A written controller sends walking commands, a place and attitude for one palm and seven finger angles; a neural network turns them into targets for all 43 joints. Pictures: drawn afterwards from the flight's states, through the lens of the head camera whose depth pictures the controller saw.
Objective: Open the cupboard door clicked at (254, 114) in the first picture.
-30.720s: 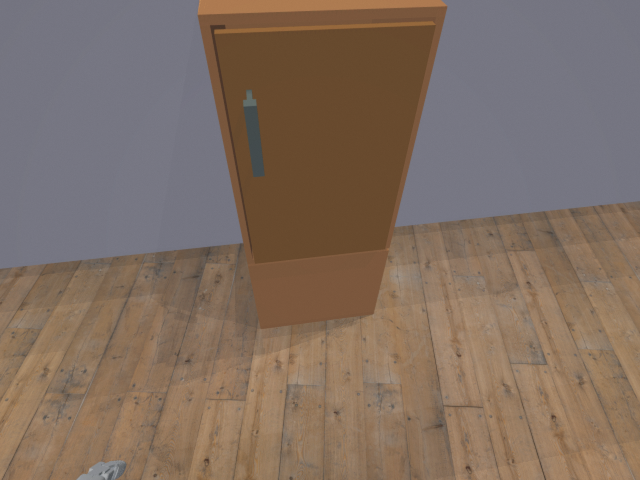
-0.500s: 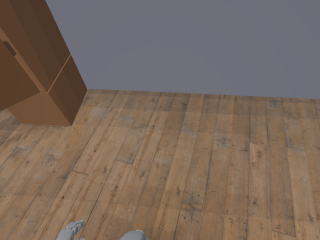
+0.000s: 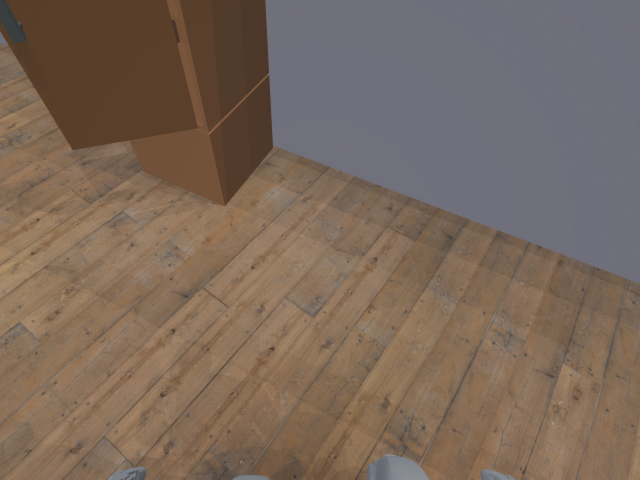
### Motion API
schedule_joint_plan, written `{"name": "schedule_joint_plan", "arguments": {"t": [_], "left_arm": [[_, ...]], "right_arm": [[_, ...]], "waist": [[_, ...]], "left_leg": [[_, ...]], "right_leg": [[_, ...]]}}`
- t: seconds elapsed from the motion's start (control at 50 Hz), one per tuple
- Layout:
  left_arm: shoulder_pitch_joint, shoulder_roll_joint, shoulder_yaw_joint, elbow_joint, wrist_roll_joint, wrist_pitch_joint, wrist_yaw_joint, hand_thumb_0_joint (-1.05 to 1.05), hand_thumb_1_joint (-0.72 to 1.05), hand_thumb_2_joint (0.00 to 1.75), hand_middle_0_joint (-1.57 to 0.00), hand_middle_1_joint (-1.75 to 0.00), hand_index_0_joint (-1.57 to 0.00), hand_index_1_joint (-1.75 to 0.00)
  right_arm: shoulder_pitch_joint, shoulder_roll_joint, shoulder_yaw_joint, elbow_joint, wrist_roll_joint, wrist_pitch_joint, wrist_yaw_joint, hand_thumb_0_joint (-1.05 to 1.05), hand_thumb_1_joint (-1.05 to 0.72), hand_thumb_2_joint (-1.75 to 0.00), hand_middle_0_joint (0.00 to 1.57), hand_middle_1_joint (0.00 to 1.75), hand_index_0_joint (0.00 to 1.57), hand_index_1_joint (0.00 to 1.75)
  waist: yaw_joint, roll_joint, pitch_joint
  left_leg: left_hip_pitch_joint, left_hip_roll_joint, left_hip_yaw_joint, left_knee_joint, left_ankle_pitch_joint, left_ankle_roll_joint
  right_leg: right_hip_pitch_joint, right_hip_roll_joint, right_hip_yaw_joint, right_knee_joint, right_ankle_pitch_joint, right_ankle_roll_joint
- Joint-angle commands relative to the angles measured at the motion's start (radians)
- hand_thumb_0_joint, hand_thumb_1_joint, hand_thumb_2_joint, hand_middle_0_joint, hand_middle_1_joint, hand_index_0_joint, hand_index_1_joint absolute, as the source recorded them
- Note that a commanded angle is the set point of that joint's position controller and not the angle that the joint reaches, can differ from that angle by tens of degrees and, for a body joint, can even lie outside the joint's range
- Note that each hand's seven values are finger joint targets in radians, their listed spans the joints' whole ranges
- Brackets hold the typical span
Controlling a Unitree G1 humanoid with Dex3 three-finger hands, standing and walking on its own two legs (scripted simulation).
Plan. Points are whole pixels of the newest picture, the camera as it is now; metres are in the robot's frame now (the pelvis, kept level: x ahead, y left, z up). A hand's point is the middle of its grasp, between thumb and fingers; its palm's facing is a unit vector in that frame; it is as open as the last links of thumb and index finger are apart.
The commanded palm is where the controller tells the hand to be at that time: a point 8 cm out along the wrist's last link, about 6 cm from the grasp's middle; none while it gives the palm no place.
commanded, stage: turn to face it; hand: left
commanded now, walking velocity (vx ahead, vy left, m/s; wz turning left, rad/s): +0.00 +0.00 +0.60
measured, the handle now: out of the picture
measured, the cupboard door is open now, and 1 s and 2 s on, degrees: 45 45 45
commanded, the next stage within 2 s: take the last steps up to it in 0.50 s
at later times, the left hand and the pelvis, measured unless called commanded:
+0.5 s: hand out of the picture +0.01 +0.15 -0.16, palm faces +0.30 -0.92 -0.23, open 7.3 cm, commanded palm none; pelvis +0.01 -0.05 +0.00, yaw +17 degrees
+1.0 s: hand out of the picture -0.01 +0.16 -0.16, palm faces +0.49 -0.84 -0.23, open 7.4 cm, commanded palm none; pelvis +0.04 -0.02 +0.00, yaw +25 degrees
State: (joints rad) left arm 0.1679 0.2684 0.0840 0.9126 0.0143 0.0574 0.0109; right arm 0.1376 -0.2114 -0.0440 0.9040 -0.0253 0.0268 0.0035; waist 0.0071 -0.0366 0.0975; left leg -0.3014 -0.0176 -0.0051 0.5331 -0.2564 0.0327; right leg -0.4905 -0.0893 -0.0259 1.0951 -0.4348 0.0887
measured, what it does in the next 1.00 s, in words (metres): steps on the spot, turning left: right foot, then left foot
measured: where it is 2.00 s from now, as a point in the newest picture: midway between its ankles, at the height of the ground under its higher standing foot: (235, 415)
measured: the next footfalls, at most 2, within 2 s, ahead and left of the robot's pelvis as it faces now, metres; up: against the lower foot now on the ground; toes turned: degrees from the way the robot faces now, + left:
right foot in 0.22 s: +0.06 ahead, -0.16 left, +0.00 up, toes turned +6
left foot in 0.58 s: +0.01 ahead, +0.08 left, +0.00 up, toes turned +22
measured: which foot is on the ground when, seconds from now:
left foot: down 0.00-0.20, up 0.22-0.56, down 0.58-0.90, up 0.92-1.00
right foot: up 0.00-0.20, down 0.22-0.58, up 0.60-0.88, down 0.90-1.00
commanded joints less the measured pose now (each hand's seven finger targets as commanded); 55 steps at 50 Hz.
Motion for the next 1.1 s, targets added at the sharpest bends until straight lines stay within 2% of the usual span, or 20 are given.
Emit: {"name": "schedule_joint_plan", "arguments": {"t": [0.0, 0.14, 0.16, 0.18, 0.2, 0.3, 0.44, 0.5, 0.52, 0.56, 0.62, 0.74, 0.8, 0.84, 0.86, 0.88, 0.9, 0.96, 1.0, 1.08], "left_arm": [[-0.034, 0.048, 0.004, -0.096, 0.001, -0.026, 0.0, 0.0, 0.9, 0.9, -0.2, -0.3, -0.2, -0.3], [0.053, 0.057, 0.004, -0.092, -0.007, -0.046, 0.008, 0.0, 0.9, 0.9, -0.2, -0.3, -0.2, -0.3], [0.096, 0.101, 0.014, -0.085, -0.001, -0.057, 0.015, 0.0, 0.9, 0.9, -0.2, -0.3, -0.2, -0.3], [0.121, 0.184, 0.032, -0.08, 0.014, -0.067, 0.024, 0.0, 0.9, 0.9, -0.2, -0.3, -0.2, -0.3], [0.116, 0.218, 0.027, -0.088, 0.016, -0.063, 0.024, 0.0, 0.9, 0.9, -0.2, -0.3, -0.2, -0.3], [0.011, 0.085, -0.005, -0.1, 0.006, -0.073, 0.026, 0.0, 0.9, 0.9, -0.2, -0.3, -0.2, -0.3], [0.144, 0.133, 0.015, -0.021, 0.016, -0.076, 0.023, 0.0, 0.9, 0.9, -0.2, -0.3, -0.2, -0.3], [0.119, 0.133, 0.016, -0.001, 0.006, -0.069, 0.019, 0.0, 0.9, 0.9, -0.2, -0.3, -0.2, -0.3], [0.101, 0.119, 0.014, -0.003, -0.002, -0.065, 0.016, 0.0, 0.9, 0.9, -0.2, -0.3, -0.2, -0.3], [0.087, 0.02, -0.019, -0.043, -0.008, -0.049, 0.009, 0.0, 0.9, 0.9, -0.2, -0.3, -0.2, -0.3], [0.012, 0.036, -0.01, -0.018, 0.001, -0.029, 0.005, 0.0, 0.9, 0.9, -0.2, -0.3, -0.2, -0.3], [0.023, 0.004, -0.011, 0.0, 0.009, -0.05, -0.027, 0.0, 0.9, 0.9, -0.2, -0.3, -0.2, -0.3], [0.056, -0.005, -0.013, 0.005, 0.01, -0.063, -0.031, 0.0, 0.9, 0.9, -0.2, -0.3, -0.2, -0.3], [0.195, 0.003, -0.002, 0.05, 0.013, -0.075, -0.028, 0.0, 0.9, 0.9, -0.2, -0.3, -0.2, -0.3], [0.274, 0.062, 0.014, 0.069, 0.023, -0.086, -0.019, 0.0, 0.9, 0.9, -0.2, -0.3, -0.2, -0.3], [0.332, 0.155, 0.033, 0.077, 0.025, -0.092, -0.007, 0.0, 0.9, 0.9, -0.2, -0.3, -0.2, -0.3], [0.325, 0.159, 0.029, 0.067, 0.012, -0.093, -0.001, 0.0, 0.9, 0.9, -0.2, -0.3, -0.2, -0.3], [0.151, 0.062, 0.003, 0.05, 0.01, -0.116, 0.006, 0.0, 0.9, 0.9, -0.2, -0.3, -0.2, -0.3], [0.166, 0.043, -0.004, 0.062, 0.009, -0.133, 0.003, 0.0, 0.9, 0.9, -0.2, -0.3, -0.2, -0.3], [0.249, 0.06, -0.003, 0.124, 0.013, -0.142, 0.0, 0.0, 0.9, 0.9, -0.2, -0.3, -0.2, -0.3]], "right_arm": [[0.07, -0.22, -0.064, -0.038, -0.002, -0.013, -0.017, 0.0, -0.9, -0.9, 0.2, 0.3, 0.2, 0.3], [0.005, -0.209, -0.075, -0.059, 0.003, 0.005, -0.01, 0.0, -0.9, -0.9, 0.2, 0.3, 0.2, 0.3], [0.002, -0.176, -0.072, -0.066, 0.012, 0.004, -0.005, 0.0, -0.9, -0.9, 0.2, 0.3, 0.2, 0.3], [0.017, -0.11, -0.062, -0.082, 0.02, 0.002, 0.0, 0.0, -0.9, -0.9, 0.2, 0.3, 0.2, 0.3], [-0.004, -0.121, -0.063, -0.098, 0.012, 0.004, 0.004, 0.0, -0.9, -0.9, 0.2, 0.3, 0.2, 0.3], [0.015, -0.088, -0.049, -0.033, 0.007, 0.029, 0.018, 0.0, -0.9, -0.9, 0.2, 0.3, 0.2, 0.3], [-0.061, -0.052, -0.021, -0.025, 0.018, 0.012, 0.014, 0.0, -0.9, -0.9, 0.2, 0.3, 0.2, 0.3], [0.007, -0.062, -0.019, 0.004, 0.016, 0.002, 0.007, 0.0, -0.9, -0.9, 0.2, 0.3, 0.2, 0.3], [0.046, -0.094, -0.024, 0.019, 0.014, -0.006, 0.006, 0.0, -0.9, -0.9, 0.2, 0.3, 0.2, 0.3], [0.105, -0.237, -0.054, 0.019, 0.002, -0.008, -0.004, 0.0, -0.9, -0.9, 0.2, 0.3, 0.2, 0.3], [0.071, -0.195, -0.039, 0.024, -0.005, -0.013, -0.032, 0.0, -0.9, -0.9, 0.2, 0.3, 0.2, 0.3], [0.082, -0.171, -0.033, 0.032, -0.003, -0.034, -0.022, 0.0, -0.9, -0.9, 0.2, 0.3, 0.2, 0.3], [0.078, -0.171, -0.037, 0.036, -0.003, -0.031, -0.016, 0.0, -0.9, -0.9, 0.2, 0.3, 0.2, 0.3], [0.041, -0.153, -0.037, 0.028, 0.004, -0.028, -0.012, 0.0, -0.9, -0.9, 0.2, 0.3, 0.2, 0.3], [0.029, -0.106, -0.032, 0.015, 0.014, -0.031, -0.005, 0.0, -0.9, -0.9, 0.2, 0.3, 0.2, 0.3], [-0.005, -0.054, -0.021, -0.028, 0.014, -0.033, 0.002, 0.0, -0.9, -0.9, 0.2, 0.3, 0.2, 0.3], [-0.065, -0.119, -0.03, -0.046, -0.005, -0.029, 0.009, 0.0, -0.9, -0.9, 0.2, 0.3, 0.2, 0.3], [-0.013, -0.085, -0.041, 0.002, -0.006, -0.011, 0.029, 0.0, -0.9, -0.9, 0.2, 0.3, 0.2, 0.3], [0.021, -0.052, -0.032, 0.029, -0.004, -0.013, 0.037, 0.0, -0.9, -0.9, 0.2, 0.3, 0.2, 0.3], [-0.013, -0.009, -0.02, 0.031, 0.004, -0.026, 0.047, 0.0, -0.9, -0.9, 0.2, 0.3, 0.2, 0.3]], "waist": [[-0.034, 0.153, -0.152], [0.017, 0.177, -0.16], [0.039, 0.094, -0.179], [0.048, -0.173, -0.179], [0.052, -0.217, -0.143], [-0.021, -0.165, -0.1], [0.04, -0.158, -0.135], [-0.004, -0.141, -0.138], [-0.031, -0.089, -0.152], [-0.059, 0.313, -0.176], [-0.05, 0.267, -0.122], [-0.025, 0.198, -0.078], [-0.005, 0.18, -0.065], [0.064, 0.087, -0.076], [0.103, -0.066, -0.071], [0.136, -0.326, -0.033], [0.125, -0.179, 0.027], [0.015, -0.157, 0.068], [0.007, -0.121, 0.01], [0.04, -0.085, -0.018]], "left_leg": [[0.162, 0.239, -0.273, -0.177, 0.374, 0.134], [-0.024, 0.161, -0.324, -0.076, 0.286, 0.077], [-0.121, 0.108, -0.288, 0.007, 0.191, 0.032], [-0.303, -0.03, -0.117, 0.221, -0.127, -0.046], [-0.296, -0.053, -0.051, 0.475, -0.372, -0.064], [-0.252, 0.03, -0.017, 0.632, -0.182, -0.092], [-0.117, 0.006, 0.076, 0.225, -0.216, -0.084], [0.068, -0.004, 0.091, -0.018, -0.035, -0.066], [0.184, 0.034, 0.063, -0.126, 0.094, -0.047], [0.301, 0.4, -0.323, -0.175, 0.575, 0.149], [0.187, 0.323, -0.283, -0.206, 0.343, 0.183], [0.126, 0.234, -0.225, -0.272, -0.047, 0.156], [0.043, 0.21, -0.24, -0.26, -0.171, 0.146], [-0.121, 0.136, -0.177, -0.128, -0.268, 0.096], [-0.298, 0.026, -0.066, 0.071, -0.311, 0.038], [-0.477, -0.046, 0.033, 0.355, -0.36, -0.02], [-0.484, 0.018, -0.054, 0.535, -0.295, -0.023], [-0.412, 0.102, -0.063, 0.629, -0.033, -0.051], [-0.365, 0.104, -0.01, 0.559, 0.039, -0.072], [-0.306, 0.086, 0.081, 0.312, 0.04, -0.079]], "right_leg": [[-0.018, 0.014, 0.021, -0.104, 0.01, 0.002], [0.328, 0.085, -0.018, -0.578, 0.161, -0.025], [0.469, 0.011, 0.056, -0.714, 0.211, -0.041], [0.572, -0.253, 0.316, -0.806, 0.25, -0.133], [0.43, -0.419, 0.4, -0.831, 0.33, -0.243], [0.355, -0.219, 0.065, -0.745, 0.607, -0.199], [0.473, -0.246, 0.032, -0.668, 0.824, -0.213], [0.38, -0.22, -0.019, -0.597, 0.702, -0.156], [0.3, -0.195, -0.048, -0.528, 0.599, -0.113], [0.029, -0.033, -0.096, -0.233, -0.176, -0.019], [-0.016, -0.014, 0.008, -0.043, -0.121, -0.039], [0.033, 0.014, -0.05, -0.206, -0.034, -0.054], [0.174, 0.046, -0.082, -0.39, -0.01, -0.06], [0.44, 0.054, -0.091, -0.599, 0.094, -0.063], [0.589, -0.084, 0.08, -0.752, -0.058, -0.099], [0.63, -0.384, 0.49, -0.949, -0.244, -0.213], [0.473, -0.454, 0.585, -1.017, -0.351, -0.277], [0.292, -0.325, 0.304, -1.0, -0.17, -0.204], [0.344, -0.257, 0.115, -0.961, 0.103, -0.173], [0.437, -0.241, -0.011, -0.906, 0.346, -0.174]]}}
